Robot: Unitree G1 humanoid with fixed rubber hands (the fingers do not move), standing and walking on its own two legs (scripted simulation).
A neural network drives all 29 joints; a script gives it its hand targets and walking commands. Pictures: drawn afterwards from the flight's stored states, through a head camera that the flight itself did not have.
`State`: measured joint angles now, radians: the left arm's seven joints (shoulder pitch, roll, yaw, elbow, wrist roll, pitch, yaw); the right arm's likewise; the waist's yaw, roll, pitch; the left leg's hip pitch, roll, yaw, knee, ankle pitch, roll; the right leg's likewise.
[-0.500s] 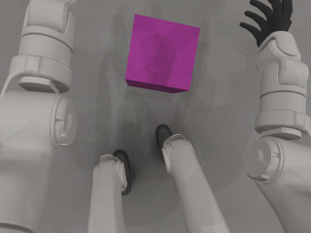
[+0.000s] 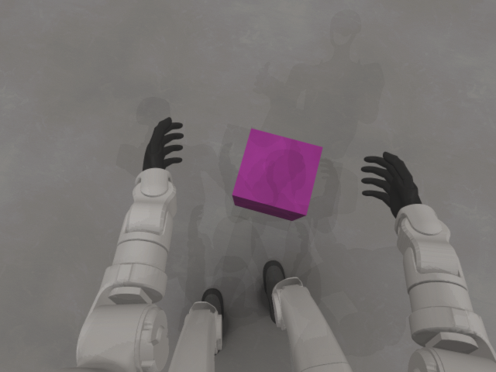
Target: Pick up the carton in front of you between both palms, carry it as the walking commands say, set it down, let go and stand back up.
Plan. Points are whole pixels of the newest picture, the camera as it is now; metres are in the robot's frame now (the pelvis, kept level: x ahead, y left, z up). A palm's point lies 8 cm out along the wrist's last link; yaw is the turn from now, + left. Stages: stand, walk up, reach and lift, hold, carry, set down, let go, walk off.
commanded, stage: let go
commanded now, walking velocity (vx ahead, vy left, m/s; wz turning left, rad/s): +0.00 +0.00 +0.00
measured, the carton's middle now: (273, 179) +0.48 -0.14 -0.58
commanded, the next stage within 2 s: stand in 1.16 s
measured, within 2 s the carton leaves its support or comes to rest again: neither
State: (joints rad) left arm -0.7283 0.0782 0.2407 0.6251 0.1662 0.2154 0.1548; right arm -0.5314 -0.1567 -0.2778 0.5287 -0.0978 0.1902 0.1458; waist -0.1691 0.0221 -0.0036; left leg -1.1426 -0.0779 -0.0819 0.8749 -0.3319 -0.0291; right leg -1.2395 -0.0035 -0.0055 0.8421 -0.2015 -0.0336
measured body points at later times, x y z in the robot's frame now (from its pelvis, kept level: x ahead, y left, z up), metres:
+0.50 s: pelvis +0.05 +0.00 +0.06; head +0.15 -0.01 +0.50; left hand +0.32 +0.19 -0.03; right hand +0.20 -0.25 -0.03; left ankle +0.02 +0.13 -0.67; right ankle +0.08 -0.10 -0.67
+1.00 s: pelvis +0.06 +0.03 +0.07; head +0.07 +0.02 +0.52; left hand +0.25 +0.25 +0.00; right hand +0.23 -0.22 +0.00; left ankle +0.02 +0.13 -0.67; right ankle +0.08 -0.10 -0.67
